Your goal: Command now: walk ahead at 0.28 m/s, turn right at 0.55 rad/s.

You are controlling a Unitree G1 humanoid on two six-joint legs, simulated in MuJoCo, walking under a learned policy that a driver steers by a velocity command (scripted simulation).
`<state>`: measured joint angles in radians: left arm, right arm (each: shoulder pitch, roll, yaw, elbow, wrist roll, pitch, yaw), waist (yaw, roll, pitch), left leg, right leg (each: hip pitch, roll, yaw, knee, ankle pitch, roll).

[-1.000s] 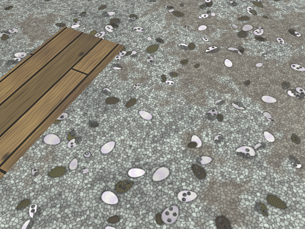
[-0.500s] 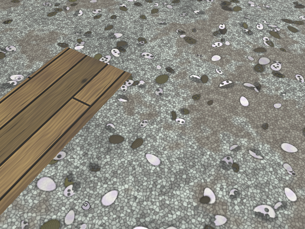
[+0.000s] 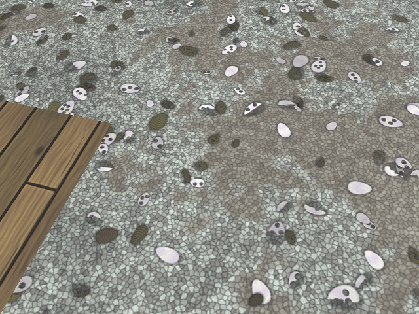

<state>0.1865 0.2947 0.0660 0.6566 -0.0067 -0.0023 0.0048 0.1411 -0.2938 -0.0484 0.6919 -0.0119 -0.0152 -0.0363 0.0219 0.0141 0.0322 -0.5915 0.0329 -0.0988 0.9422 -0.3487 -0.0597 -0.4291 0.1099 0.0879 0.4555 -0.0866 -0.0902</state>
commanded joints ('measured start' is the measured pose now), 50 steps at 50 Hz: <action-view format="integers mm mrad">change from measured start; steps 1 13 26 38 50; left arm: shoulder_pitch -23 -59 -155 -79 -59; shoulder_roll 169 140 49 160 100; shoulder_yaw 47 36 26 53 23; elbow -87 -155 -169 -144 -101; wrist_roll -6 -3 -12 -1 3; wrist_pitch -10 -18 21 15 41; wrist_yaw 20 -3 -55 -3 12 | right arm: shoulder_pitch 31 153 103 46 51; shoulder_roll -85 -165 -197 -136 -66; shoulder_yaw -25 -69 -74 -39 -21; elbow -52 -35 -1 -40 -58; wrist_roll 5 -15 27 -3 -6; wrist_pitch -23 -74 -9 -6 -11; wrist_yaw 3 16 -5 0 36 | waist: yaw -9 -58 -85 -45 -45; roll -156 146 148 -95 -152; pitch -168 12 -54 -161 -147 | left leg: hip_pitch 59 536 521 16 380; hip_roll -18 357 235 19 -20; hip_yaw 16 -430 146 34 69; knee -113 -709 -590 179 -470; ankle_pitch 64 -127 620 -93 183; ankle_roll -7 276 203 -12 47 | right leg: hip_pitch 109 -464 -137 218 73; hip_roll -239 -87 -123 -293 -209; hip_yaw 332 77 -139 233 277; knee -205 569 275 -102 0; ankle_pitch -377 -379 -103 311 -73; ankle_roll -148 64 128 -171 -50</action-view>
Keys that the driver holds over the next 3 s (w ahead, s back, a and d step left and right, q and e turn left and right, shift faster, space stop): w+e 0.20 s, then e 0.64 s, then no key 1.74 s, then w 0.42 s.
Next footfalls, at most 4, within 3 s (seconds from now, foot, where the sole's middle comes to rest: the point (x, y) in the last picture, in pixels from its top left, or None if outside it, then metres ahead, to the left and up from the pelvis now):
0.20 left None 0.13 0.16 -0.77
0.62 right None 0.22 -0.13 -0.77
1.02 left None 0.33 0.07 -0.77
1.30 right None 0.14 -0.12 -0.77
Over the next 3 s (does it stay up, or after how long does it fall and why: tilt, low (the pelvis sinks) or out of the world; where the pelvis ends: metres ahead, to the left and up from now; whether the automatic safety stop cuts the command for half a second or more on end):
stays up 0.29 -0.04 -0.01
